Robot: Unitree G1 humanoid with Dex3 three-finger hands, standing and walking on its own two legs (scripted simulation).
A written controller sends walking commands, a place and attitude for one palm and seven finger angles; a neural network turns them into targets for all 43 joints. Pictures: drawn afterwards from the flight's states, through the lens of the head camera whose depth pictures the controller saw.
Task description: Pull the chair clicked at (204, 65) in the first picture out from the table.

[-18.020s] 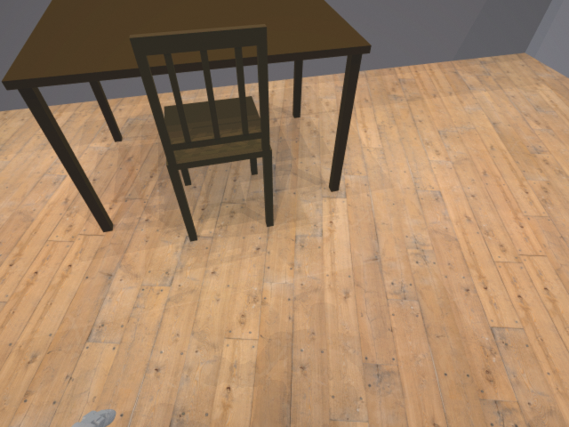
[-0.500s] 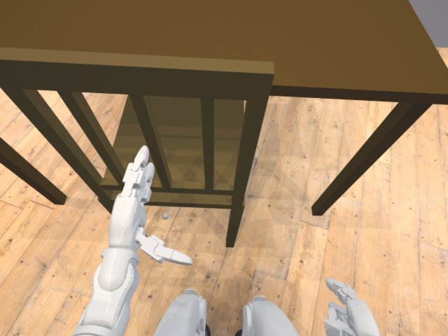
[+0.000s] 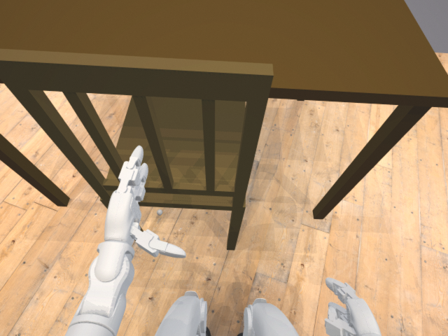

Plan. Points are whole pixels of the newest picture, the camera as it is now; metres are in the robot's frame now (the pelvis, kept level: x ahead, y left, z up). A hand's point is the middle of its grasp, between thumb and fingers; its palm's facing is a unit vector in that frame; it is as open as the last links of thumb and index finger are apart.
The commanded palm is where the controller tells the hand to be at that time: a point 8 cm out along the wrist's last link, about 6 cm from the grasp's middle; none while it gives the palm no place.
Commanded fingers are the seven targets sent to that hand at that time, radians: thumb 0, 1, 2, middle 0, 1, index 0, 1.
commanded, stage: aim the fingers beside a spindle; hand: left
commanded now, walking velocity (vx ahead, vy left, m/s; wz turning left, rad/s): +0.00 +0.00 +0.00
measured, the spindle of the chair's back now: (158, 149) +0.45 +0.14 +0.02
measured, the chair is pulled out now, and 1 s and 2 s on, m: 0.00 0.00 0.00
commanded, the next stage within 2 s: none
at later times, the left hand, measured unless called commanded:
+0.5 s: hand (161, 223) +0.30 +0.12 +0.02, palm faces -0.04 -1.00 +0.01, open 16.9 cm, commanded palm +0.29 +0.18 +0.03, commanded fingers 0.00 -0.50 0.30 -0.06 -0.08 -0.06 -0.08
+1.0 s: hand (149, 214) +0.32 +0.14 +0.02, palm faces -0.01 -1.00 -0.03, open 16.9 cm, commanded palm +0.28 +0.17 +0.02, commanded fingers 0.00 -0.50 0.30 -0.06 -0.08 -0.06 -0.08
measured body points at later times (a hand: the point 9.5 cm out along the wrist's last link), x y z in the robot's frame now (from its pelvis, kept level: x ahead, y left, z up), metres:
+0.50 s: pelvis +0.00 +0.00 +0.00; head +0.10 +0.02 +0.44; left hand +0.30 +0.17 +0.03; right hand +0.16 -0.24 -0.10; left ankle +0.03 +0.07 -0.63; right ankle +0.01 -0.08 -0.63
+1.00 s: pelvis +0.00 +0.01 +0.00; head +0.09 +0.01 +0.44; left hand +0.31 +0.19 +0.03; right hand +0.16 -0.23 -0.11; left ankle +0.03 +0.07 -0.63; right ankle +0.01 -0.08 -0.63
